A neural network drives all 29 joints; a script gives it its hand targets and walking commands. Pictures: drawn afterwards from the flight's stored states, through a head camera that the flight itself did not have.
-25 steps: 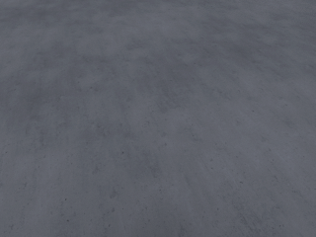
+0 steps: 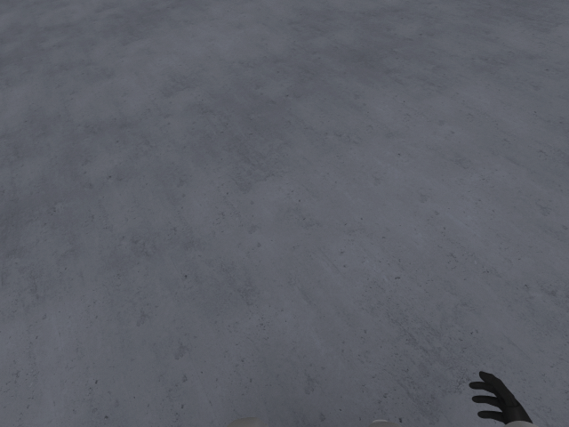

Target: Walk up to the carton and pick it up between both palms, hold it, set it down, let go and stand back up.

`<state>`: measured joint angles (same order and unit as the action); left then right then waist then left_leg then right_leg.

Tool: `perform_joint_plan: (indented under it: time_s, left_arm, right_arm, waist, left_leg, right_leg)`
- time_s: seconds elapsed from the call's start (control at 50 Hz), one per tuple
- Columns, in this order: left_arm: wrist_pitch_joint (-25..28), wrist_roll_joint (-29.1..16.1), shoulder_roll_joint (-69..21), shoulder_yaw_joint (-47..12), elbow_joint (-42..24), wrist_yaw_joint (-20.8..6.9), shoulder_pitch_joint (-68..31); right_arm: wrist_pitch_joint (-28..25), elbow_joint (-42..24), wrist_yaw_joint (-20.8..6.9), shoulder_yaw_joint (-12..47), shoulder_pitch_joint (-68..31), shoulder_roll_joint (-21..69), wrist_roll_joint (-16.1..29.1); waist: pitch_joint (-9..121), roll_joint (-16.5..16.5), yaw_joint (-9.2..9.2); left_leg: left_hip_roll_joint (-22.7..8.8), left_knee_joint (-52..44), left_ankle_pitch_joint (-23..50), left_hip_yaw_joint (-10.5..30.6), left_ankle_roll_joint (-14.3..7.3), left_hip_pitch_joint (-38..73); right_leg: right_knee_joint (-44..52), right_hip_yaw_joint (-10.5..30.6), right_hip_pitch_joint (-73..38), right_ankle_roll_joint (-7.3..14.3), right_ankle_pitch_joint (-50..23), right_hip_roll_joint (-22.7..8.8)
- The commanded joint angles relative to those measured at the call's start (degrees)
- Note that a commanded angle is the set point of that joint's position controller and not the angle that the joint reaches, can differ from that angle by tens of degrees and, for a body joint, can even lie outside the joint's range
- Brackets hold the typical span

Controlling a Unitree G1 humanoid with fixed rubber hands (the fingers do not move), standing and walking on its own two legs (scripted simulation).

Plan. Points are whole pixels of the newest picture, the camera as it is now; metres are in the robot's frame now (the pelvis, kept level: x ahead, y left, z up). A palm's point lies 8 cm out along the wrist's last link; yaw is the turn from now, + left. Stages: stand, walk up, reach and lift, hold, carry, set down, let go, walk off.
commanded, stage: walk up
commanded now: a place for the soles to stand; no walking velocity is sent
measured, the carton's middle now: out of the picture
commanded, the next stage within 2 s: none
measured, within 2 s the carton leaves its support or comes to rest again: neither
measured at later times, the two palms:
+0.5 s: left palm out of the picture +0.09 +0.22 -0.09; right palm out of the picture -0.13 -0.31 -0.06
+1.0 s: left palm out of the picture +0.02 +0.06 -0.05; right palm out of the picture -0.37 -0.36 -0.10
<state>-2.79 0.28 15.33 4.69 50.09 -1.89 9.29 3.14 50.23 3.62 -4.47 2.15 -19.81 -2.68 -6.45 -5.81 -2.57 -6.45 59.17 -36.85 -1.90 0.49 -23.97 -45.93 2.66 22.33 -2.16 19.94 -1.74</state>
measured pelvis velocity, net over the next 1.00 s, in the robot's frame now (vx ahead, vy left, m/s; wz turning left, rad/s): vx -0.23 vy -0.11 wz -0.89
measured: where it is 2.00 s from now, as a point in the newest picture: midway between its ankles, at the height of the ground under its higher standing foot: outside the picture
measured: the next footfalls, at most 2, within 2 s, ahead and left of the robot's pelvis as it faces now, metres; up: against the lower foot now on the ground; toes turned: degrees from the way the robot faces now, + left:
left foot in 0.26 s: +0.03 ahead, +0.05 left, +0.00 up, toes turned -11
right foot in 0.74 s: -0.24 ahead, -0.22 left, +0.00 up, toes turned -42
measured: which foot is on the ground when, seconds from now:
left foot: up 0.00-0.24, down 0.26-0.74, up 0.76-1.00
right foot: down 0.00-0.26, up 0.28-0.72, down 0.74-1.00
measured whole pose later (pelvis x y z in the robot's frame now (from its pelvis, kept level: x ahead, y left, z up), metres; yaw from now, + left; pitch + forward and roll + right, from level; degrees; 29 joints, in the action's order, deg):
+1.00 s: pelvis -0.23 -0.11 +0.03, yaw -51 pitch -1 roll +3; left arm -2.9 0.9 17.6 2.3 47.4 -4.4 15.8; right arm -0.1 45.7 2.3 -2.4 12.5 -19.1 -1.5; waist -4.5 -3.9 -4.5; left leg -0.7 53.6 -20.5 -2.4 -0.6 -29.7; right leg -30.3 8.3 17.3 3.0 11.5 4.2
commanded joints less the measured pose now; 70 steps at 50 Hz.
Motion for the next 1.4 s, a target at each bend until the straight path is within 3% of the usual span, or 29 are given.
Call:
perform_joint_plan:
  time_s: [0.0, 0.04, 0.12, 0.2, 0.22, 0.24, 0.26, 0.3, 0.36, 0.42, 0.56, 0.66, 0.68, 0.7, 0.72, 0.74, 0.76, 0.78, 0.82, 0.88, 0.98, 1.1, 1.14, 1.16, 1.18, 1.2, 1.24, 1.28, 1.38]
  left_arm:
    - [-0.6, 0.5, 15.0, 2.5, -6.0, 1.9, -1.9]
    - [-0.4, 1.4, 12.2, 1.8, -7.8, 1.1, -2.3]
    - [-0.2, 0.9, 10.5, 0.4, -9.8, -0.3, 0.3]
    - [-1.3, 1.0, 10.7, -0.2, -9.7, -1.3, 0.2]
    - [-1.4, 1.1, 10.0, -0.7, -9.1, -1.3, 1.3]
    - [-1.6, 1.1, 7.9, -0.9, -9.4, -1.2, 3.4]
    - [-2.2, 3.3, 12.0, 0.4, -9.6, -0.3, 1.6]
    - [-2.6, 4.6, 13.8, 1.4, -7.1, -1.2, 1.8]
    - [-2.0, 4.0, 12.4, 1.7, -4.3, -3.2, 3.9]
    - [-2.2, 2.4, 10.6, 0.4, -4.4, -4.6, 2.8]
    - [-1.8, 0.8, 10.4, -1.7, -6.1, -5.7, -3.6]
    - [-0.5, 0.1, 10.8, -1.2, -4.7, -5.6, 2.2]
    - [0.0, 0.1, 10.8, -0.6, -2.7, -5.1, 7.0]
    - [0.5, -0.3, 12.3, 0.3, 0.0, -4.3, 12.5]
    - [0.6, -0.5, 16.9, 1.6, 1.1, -3.4, 15.5]
    - [0.2, -1.6, 19.7, 1.5, -1.1, -2.7, 10.4]
    - [-0.1, -1.8, 21.5, 1.9, -1.5, -1.4, 6.5]
    - [-0.1, -1.3, 20.2, 1.7, -2.6, -0.6, 2.4]
    - [0.0, 0.5, 16.7, 1.2, -4.8, -0.4, -0.9]
    - [1.1, 0.9, 12.4, 0.3, -6.9, -2.1, 2.5]
    - [0.5, 0.8, 11.9, -0.2, -7.9, -2.6, 6.1]
    - [0.0, 0.7, 11.6, -1.1, -10.0, -3.2, 3.2]
    - [0.0, 0.3, 10.9, -1.8, -10.8, -3.7, 1.9]
    - [0.0, 0.1, 9.3, -2.1, -10.2, -3.7, 5.3]
    - [-0.3, 2.0, 10.7, -1.4, -9.4, -3.3, 9.2]
    - [-0.6, 3.3, 13.6, -0.2, -8.6, -3.4, 8.9]
    - [-0.7, 4.1, 14.9, 0.5, -8.8, -4.5, 4.0]
    - [-0.7, 3.6, 12.4, 0.3, -8.3, -5.7, 2.9]
    - [-0.6, 1.2, 6.7, -1.7, -9.0, -7.2, -3.9]
  right_arm:
    - [-1.8, -4.3, 0.0, 1.0, 3.8, -2.7, 2.6]
    - [-2.7, -3.8, -0.5, 0.8, 7.1, -3.4, 3.0]
    - [-3.8, -6.3, -1.3, 1.0, 5.4, -1.1, 3.0]
    - [-3.7, -5.6, -0.5, 2.0, 11.2, 1.1, 3.3]
    - [-3.6, -5.5, 0.2, 1.6, 14.3, -1.5, 3.1]
    - [-3.6, -6.8, 0.6, 0.1, 14.0, -7.5, 2.5]
    - [-3.3, -6.9, 1.2, -0.4, 10.8, -10.7, 2.1]
    - [-4.6, -6.6, 1.7, 0.1, 5.2, -6.5, 1.9]
    - [-5.8, -8.2, 1.3, 0.9, 2.3, -3.8, 1.6]
    - [-6.2, -7.7, 0.9, 0.3, 4.2, -4.6, 1.1]
    - [-6.0, -6.5, 0.2, -2.5, 13.0, -10.2, -2.4]
    - [-4.3, -8.1, -0.2, -3.0, 8.7, -12.5, -3.2]
    - [-3.7, -8.1, -0.4, -2.7, 7.2, -11.9, -3.2]
    - [-2.9, -7.8, -0.9, -1.6, 6.1, -9.5, -3.2]
    - [-2.0, -9.0, -1.9, -0.2, 5.3, -4.4, -2.2]
    - [-1.4, -11.9, -3.0, 0.3, 3.2, -1.5, -0.1]
    - [-1.4, -13.3, -2.6, 0.5, 0.5, -3.1, 1.0]
    - [-1.9, -12.3, -2.3, 1.1, 1.9, -3.5, 1.8]
    - [-3.3, -7.9, -1.9, 0.2, 10.4, -5.3, 1.9]
    - [-4.6, -7.6, -1.1, 0.2, 10.1, -5.5, 1.1]
    - [-4.3, -10.2, -0.6, 1.1, 9.6, -3.0, 1.4]
    - [-5.1, -9.3, 0.8, 1.5, 14.7, -1.7, 2.1]
    - [-5.4, -7.7, 1.2, 0.4, 21.1, -4.8, 1.7]
    - [-5.5, -7.6, 1.6, -0.5, 22.5, -8.6, 1.2]
    - [-5.2, -8.4, 2.2, -0.9, 18.3, -9.9, 0.6]
    - [-5.6, -7.7, 2.3, -1.2, 13.1, -7.8, 0.1]
    - [-7.4, -6.8, 1.6, 0.2, 13.4, -3.4, 0.3]
    - [-8.2, -7.2, 1.4, 0.9, 13.8, -2.5, 0.2]
    - [-8.6, -7.6, 0.5, -1.1, 14.3, -7.1, -1.9]
  waist:
    - [4.0, 21.5, 0.92]
    - [8.5, 16.9, 1.97]
    - [11.2, 11.6, 0.48]
    - [12.5, 11.5, 2.32]
    - [13.4, 6.6, 3.69]
    - [12.2, -6.4, 3.45]
    - [6.1, -3.3, 3.87]
    - [0.0, 3.3, 0.71]
    - [2.3, 0.9, -1.04]
    - [2.6, -1.4, -0.59]
    - [3.9, -8.1, 4.87]
    - [9.9, -8.4, 2.06]
    - [11.2, -4.5, -0.57]
    - [10.5, 4.3, -3.5]
    - [5.0, 21.9, -5.65]
    - [-1.1, 26.3, -4.7]
    - [-4.2, 26.4, -4.83]
    - [-5.4, 25.3, -3.1]
    - [-0.1, 22.7, 0.56]
    - [7.3, 15.9, -0.94]
    - [7.4, 15.0, -1.66]
    - [5.8, 14.8, 1.5]
    - [6.9, 8.9, 5.45]
    - [10.7, -3.2, 5.34]
    - [8.7, -2.3, 2.76]
    - [4.4, -1.8, 1.29]
    - [3.6, 2.4, 2.61]
    - [3.6, 1.3, 2.51]
    - [-0.7, -4.8, 3.07]
  left_leg:
    - [5.3, 11.7, 4.0, 3.5, -1.4, -7.4]
    - [6.8, 4.7, 10.6, 1.9, -2.0, -3.4]
    - [8.4, -13.0, 15.7, 1.0, -3.3, 3.1]
    - [10.9, -35.2, 25.4, -1.7, -4.8, 19.7]
    - [4.0, -39.5, 20.8, 5.9, -6.2, 25.8]
    - [-14.8, -47.5, 6.8, 27.9, -10.3, 25.5]
    - [-26.2, -53.4, 5.1, 34.7, -15.2, 14.6]
    - [-18.6, -50.7, 10.9, 22.2, -11.4, 6.6]
    - [-9.9, -45.5, 15.8, 8.5, -9.0, 4.1]
    - [-10.0, -44.4, 13.3, 4.1, -9.7, 8.3]
    - [-16.1, -45.2, 8.6, -0.5, -13.0, 19.2]
    - [-18.4, -41.1, 5.6, -6.5, -11.5, 12.8]
    - [-16.5, -35.2, 2.4, -9.2, -9.6, 7.6]
    - [-11.7, -23.4, -2.2, -13.0, -6.8, -0.1]
    - [-1.7, -6.7, -7.7, -15.6, -2.9, -11.0]
    - [2.3, 1.0, -4.5, -6.8, -0.4, -18.6]
    - [0.8, 2.5, -3.0, -0.2, -0.5, -18.1]
    - [0.0, 2.2, 1.7, 0.7, -0.4, -16.7]
    - [1.9, 0.2, 11.3, 0.4, -0.4, -17.1]
    - [4.2, -2.2, 16.3, 0.5, -1.0, -10.9]
    - [7.4, -11.4, 18.7, 0.9, -2.0, -7.5]
    - [9.0, -31.4, 24.4, 2.3, -4.4, 12.0]
    - [1.3, -39.5, 24.5, 9.4, -7.2, 32.4]
    - [-13.8, -44.8, 12.0, 24.1, -10.1, 36.5]
    - [-25.7, -50.9, 4.6, 32.3, -14.8, 27.6]
    - [-26.9, -51.9, 5.9, 29.4, -17.5, 20.9]
    - [-17.8, -49.8, 11.2, 16.6, -13.6, 19.0]
    - [-14.1, -48.7, 12.4, 7.8, -11.6, 16.1]
    - [-13.9, -50.2, 10.5, -4.9, -11.0, 12.9]
  right_leg:
    - [25.9, 18.8, -3.9, 15.6, -26.3, -8.7]
    - [23.6, 16.5, -6.3, 13.9, -28.1, -5.6]
    - [22.2, 23.0, -10.1, 13.3, -28.5, -7.1]
    - [23.4, 24.0, -0.6, 7.7, -8.1, -2.9]
    - [18.9, 20.3, 6.5, 4.2, 2.9, 1.1]
    - [-0.8, 10.0, 15.6, 0.3, 8.9, 9.0]
    - [-16.8, 6.2, 19.6, -3.1, 10.8, 4.3]
    - [-23.0, 10.6, 15.6, -3.2, 4.7, 1.4]
    - [-30.7, 6.4, 11.8, -3.8, -3.5, 2.4]
    - [-31.5, 3.4, 14.2, -4.5, -5.7, 1.1]
    - [-9.5, -1.5, 12.9, -4.6, 3.3, -6.6]
    - [3.6, -7.4, -4.8, -0.6, 7.0, -5.8]
    - [9.7, -7.9, -12.3, 1.0, 3.6, -4.5]
    - [16.5, -5.5, -18.2, 3.3, 2.1, -2.1]
    - [29.1, 11.5, -16.8, 7.0, 9.7, -7.5]
    - [36.9, 28.9, -6.2, 10.6, 14.2, -12.8]
    - [40.6, 30.8, 0.8, 13.2, 20.0, -15.0]
    - [39.2, 26.2, 1.1, 13.3, 20.0, -12.5]
    - [30.3, 16.5, -9.0, 12.0, 0.1, -7.7]
    - [25.3, 19.0, -13.0, 12.6, -16.5, -5.3]
    - [26.3, 26.3, -11.9, 12.2, -11.9, -5.3]
    - [26.7, 29.9, 0.6, 4.8, -2.0, 0.4]
    - [21.7, 26.5, 17.4, -0.9, 9.5, 4.6]
    - [3.8, 16.9, 22.2, -3.1, 10.6, 8.8]
    - [-11.7, 9.7, 21.5, -4.2, 6.8, 5.9]
    - [-19.0, 6.8, 20.4, -4.8, 3.9, 0.4]
    - [-17.8, 9.1, 19.4, -4.4, -2.1, -2.6]
    - [-20.3, 6.8, 17.7, -4.3, -6.6, -3.3]
    - [-8.9, -0.4, 16.0, -4.2, -7.6, -6.5]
